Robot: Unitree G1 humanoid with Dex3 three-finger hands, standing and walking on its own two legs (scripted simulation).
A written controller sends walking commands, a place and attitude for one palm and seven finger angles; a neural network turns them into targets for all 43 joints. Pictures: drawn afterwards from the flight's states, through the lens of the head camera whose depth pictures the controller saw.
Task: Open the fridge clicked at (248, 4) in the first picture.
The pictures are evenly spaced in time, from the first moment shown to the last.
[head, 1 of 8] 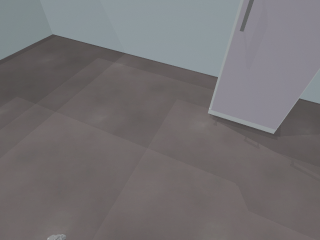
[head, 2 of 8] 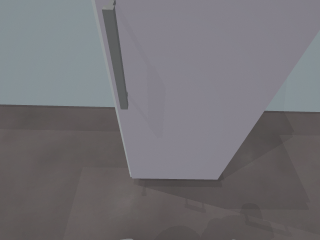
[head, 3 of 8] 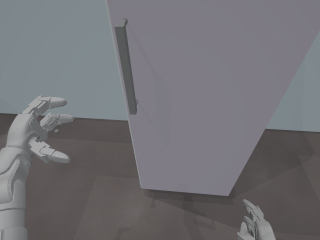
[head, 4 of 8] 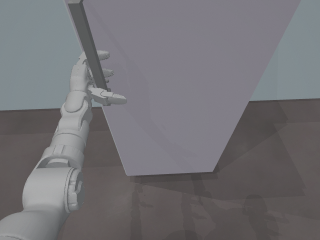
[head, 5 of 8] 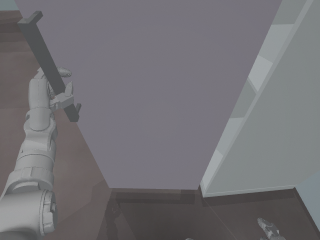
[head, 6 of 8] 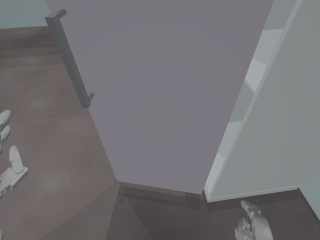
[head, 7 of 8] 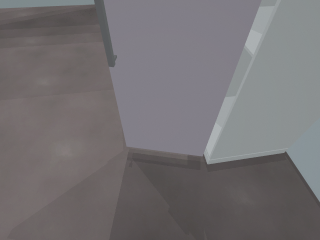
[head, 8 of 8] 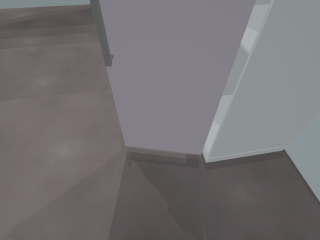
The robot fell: no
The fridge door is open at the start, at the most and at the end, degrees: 0 89 73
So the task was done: yes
